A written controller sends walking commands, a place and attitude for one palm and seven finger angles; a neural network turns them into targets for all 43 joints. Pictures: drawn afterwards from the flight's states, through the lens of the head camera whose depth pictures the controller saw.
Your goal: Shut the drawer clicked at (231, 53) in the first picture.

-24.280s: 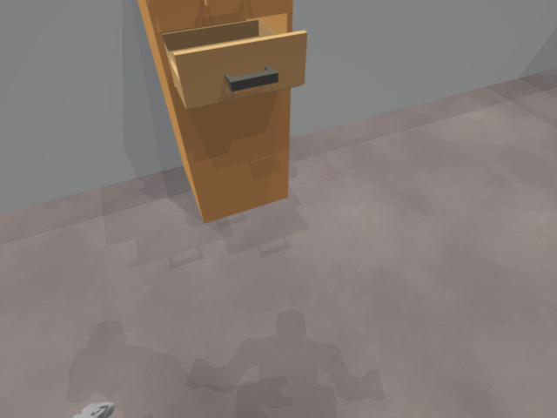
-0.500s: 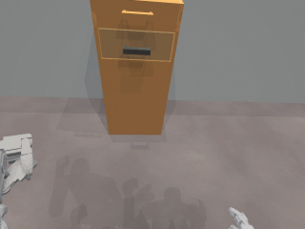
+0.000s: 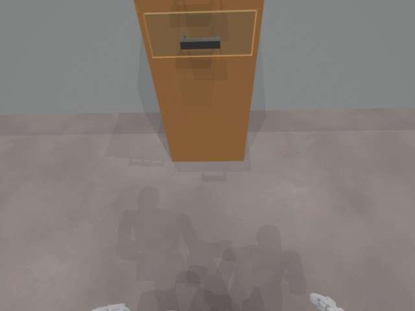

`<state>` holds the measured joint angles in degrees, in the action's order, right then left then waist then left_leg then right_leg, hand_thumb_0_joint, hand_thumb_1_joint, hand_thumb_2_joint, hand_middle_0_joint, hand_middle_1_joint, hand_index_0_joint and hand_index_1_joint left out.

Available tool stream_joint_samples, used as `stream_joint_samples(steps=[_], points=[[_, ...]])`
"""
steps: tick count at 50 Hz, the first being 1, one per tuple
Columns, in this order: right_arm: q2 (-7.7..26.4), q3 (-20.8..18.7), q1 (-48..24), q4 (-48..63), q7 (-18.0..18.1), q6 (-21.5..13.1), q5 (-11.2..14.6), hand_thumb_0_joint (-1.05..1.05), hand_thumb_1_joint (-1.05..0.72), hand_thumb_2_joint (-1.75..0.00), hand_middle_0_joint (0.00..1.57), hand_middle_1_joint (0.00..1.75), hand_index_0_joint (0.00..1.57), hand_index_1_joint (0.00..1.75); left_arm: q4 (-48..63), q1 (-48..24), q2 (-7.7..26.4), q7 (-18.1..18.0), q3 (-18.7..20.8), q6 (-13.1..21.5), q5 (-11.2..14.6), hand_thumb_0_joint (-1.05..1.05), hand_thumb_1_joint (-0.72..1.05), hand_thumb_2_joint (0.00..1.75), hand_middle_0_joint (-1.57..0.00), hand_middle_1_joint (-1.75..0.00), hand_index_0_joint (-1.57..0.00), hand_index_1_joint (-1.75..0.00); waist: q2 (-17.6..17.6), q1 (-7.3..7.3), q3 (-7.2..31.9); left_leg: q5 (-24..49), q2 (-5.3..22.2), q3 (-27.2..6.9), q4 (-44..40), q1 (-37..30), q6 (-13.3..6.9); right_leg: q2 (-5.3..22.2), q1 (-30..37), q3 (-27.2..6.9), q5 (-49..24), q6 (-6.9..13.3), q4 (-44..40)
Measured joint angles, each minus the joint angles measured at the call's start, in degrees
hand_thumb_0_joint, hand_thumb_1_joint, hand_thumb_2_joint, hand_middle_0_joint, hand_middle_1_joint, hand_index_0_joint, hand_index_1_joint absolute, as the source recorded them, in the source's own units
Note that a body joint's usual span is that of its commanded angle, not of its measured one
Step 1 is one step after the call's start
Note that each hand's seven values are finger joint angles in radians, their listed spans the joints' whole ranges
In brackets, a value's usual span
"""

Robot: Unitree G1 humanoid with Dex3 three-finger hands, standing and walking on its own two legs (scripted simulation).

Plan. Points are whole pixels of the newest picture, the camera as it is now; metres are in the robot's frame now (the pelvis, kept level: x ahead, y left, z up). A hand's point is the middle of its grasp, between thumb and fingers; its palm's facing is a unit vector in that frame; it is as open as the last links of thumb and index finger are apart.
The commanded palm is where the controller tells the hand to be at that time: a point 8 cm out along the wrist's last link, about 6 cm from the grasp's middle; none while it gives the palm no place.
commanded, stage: let the arm hang, fingers relaxed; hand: left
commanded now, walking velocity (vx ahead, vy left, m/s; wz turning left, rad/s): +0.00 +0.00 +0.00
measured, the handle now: (200, 40) +0.97 +0.07 +0.02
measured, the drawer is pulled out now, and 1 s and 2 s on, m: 0.00 0.00 0.00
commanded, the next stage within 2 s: look to check the result in 0.84 s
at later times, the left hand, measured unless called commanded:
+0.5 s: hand out of the picture -0.01 +0.20 -0.15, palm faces +0.01 -0.98 -0.22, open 6.9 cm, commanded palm none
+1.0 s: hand out of the picture -0.02 +0.19 -0.15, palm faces +0.01 -0.98 -0.19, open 7.4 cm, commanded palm none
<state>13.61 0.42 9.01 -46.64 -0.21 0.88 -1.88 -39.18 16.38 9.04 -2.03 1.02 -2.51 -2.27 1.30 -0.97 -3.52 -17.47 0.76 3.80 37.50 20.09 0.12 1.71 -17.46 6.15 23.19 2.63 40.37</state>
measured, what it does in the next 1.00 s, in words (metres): stands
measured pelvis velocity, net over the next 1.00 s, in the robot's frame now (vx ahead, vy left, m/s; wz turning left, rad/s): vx -0.01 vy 0.03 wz -0.02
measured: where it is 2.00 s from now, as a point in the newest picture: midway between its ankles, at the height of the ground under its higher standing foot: outside the picture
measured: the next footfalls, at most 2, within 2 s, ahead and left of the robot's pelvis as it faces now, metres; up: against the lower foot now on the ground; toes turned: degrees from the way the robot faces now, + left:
none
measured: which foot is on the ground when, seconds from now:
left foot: down 0.00-1.00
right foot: down 0.00-1.00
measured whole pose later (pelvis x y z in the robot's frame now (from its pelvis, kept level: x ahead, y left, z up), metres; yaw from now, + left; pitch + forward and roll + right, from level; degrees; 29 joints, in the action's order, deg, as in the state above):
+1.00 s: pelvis -0.01 +0.03 +0.02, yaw -1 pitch -2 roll +0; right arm 6.8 -0.7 16.0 -66.0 1.7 0.3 -1.1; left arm -67.3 16.0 7.5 -1.9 0.8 0.1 -1.0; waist 0.9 -0.1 -2.9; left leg -8.9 -0.2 4.7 21.7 11.1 -1.7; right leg 1.1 -8.5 4.8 12.8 0.9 23.1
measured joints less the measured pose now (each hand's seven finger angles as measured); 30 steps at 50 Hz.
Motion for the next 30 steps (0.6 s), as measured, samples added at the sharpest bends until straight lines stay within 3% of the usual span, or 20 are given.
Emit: stream_joint_samples(steps=[3, 7, 14, 21, 30], points=[[-1.6, -0.2, 1.2, -2.7, 0.3, 1.0, 0.3, 0.01, -0.91, -0.90, 0.20, 0.30, 0.20, 0.30, -5.4, 0.0, 2.2, -0.3, 0.6, 1.8, 0.2, 0.01, 0.90, 0.89, -1.07, -1.34, -1.06, -1.25, -1.4, 0.90, -0.8, 1.1, 0.4, -1.8, -2.5, -1.2, 0.3, -1.2, 2.1, 1.2, -2.3, 0.9, -4.0], [-2.4, -0.7, 2.2, -7.0, 0.6, 1.5, 0.4, 0.01, -0.91, -0.90, 0.20, 0.30, 0.20, 0.30, -12.6, -0.2, 3.9, 0.4, 0.2, 1.6, 0.9, 0.01, 0.90, 0.89, -0.92, -1.16, -0.91, -1.09, -1.6, 1.46, -1.3, 4.1, 1.0, -2.3, -6.1, -3.7, 0.9, -2.1, 5.1, 1.6, -4.8, 0.9, -8.6], [-2.6, -0.9, 3.8, -12.9, 0.7, 1.6, 0.6, 0.01, -0.91, -0.90, 0.20, 0.30, 0.20, 0.30, -21.1, -0.4, 2.9, 0.9, -0.7, 1.5, 1.3, 0.01, 0.90, 0.90, -0.65, -0.82, -0.64, -0.79, 0.1, 1.27, -0.3, 7.0, 1.3, -1.8, -11.5, -6.8, 0.3, -2.8, 8.8, 1.2, -9.3, 0.4, -16.0], [-3.7, -0.7, 6.0, -17.1, 0.9, 0.9, 0.5, 0.01, -0.91, -0.90, 0.20, 0.30, 0.20, 0.30, -25.2, -1.6, 1.6, 0.8, -0.6, 2.0, 1.5, 0.00, 0.90, 0.90, -0.39, -0.51, -0.38, -0.50, 0.3, 0.87, 0.8, 8.5, 0.8, -1.0, -14.2, -8.2, -0.3, -2.5, 9.8, 0.4, -11.0, -0.1, -18.3], [-5.7, -0.6, 8.5, -19.7, 1.4, 0.3, 0.5, 0.01, -0.91, -0.90, 0.20, 0.30, 0.20, 0.30, -26.7, -2.6, 0.0, 0.5, -0.4, 2.3, 1.5, 0.00, 0.90, 0.90, -0.23, -0.34, -0.23, -0.33, -0.2, 0.32, 1.2, 8.9, -0.1, -0.1, -15.3, -8.6, -1.1, -1.6, 9.3, -0.4, -11.0, -0.9, -18.0]])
